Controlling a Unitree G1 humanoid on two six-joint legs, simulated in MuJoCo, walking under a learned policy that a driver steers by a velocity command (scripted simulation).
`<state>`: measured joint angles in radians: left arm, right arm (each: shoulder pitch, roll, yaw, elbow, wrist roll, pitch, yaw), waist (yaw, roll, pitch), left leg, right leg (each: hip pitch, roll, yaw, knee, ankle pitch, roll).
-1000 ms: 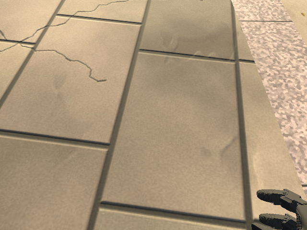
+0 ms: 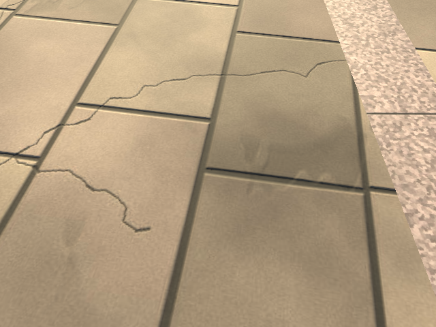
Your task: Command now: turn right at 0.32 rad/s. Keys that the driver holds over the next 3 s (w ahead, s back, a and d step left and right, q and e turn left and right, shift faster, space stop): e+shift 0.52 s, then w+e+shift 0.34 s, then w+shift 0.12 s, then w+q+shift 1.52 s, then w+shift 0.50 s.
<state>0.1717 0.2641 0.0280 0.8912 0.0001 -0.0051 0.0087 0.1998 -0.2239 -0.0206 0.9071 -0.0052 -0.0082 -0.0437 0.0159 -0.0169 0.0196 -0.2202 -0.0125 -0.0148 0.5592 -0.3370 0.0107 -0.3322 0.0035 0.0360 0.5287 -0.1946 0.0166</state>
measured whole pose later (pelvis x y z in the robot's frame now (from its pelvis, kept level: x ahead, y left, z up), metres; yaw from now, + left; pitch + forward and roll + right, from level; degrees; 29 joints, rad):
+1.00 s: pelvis +0.19 -0.10 +0.00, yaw -50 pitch +1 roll +0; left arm 0.20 0.31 0.06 0.58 -0.04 -0.02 -0.01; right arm 0.45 -0.29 -0.06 0.82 -0.02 -0.11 -0.01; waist -0.09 -0.05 -0.04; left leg 0.03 0.01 0.11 0.30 -0.35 -0.01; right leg -0.85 -0.07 0.12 1.21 -0.07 0.02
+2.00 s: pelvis +0.79 -0.64 +0.01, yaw -7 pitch +0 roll -3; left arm -0.07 0.26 0.04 0.54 0.00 -0.12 0.00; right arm 0.45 -0.23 -0.05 0.74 0.04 -0.06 -0.01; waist -0.12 -0.03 0.06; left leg -0.04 -0.16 -0.24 0.42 -0.34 0.14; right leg -0.67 -0.04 0.18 0.64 0.02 0.07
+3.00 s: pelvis +1.59 -0.50 +0.00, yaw +34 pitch +1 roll +0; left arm 0.03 0.27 0.00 0.66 -0.02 -0.11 -0.04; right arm 0.46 -0.24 -0.04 0.80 0.02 -0.10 0.01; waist -0.10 -0.04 0.04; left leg 0.17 -0.09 -0.05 0.21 -0.39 0.09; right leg -0.72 -0.10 0.02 0.54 0.23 0.01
